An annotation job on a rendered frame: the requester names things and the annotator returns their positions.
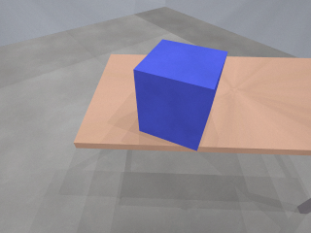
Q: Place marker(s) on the table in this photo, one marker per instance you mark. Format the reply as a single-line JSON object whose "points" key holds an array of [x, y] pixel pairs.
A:
{"points": [[262, 105]]}

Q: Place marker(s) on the carton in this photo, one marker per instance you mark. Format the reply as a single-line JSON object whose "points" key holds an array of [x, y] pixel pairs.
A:
{"points": [[175, 87]]}

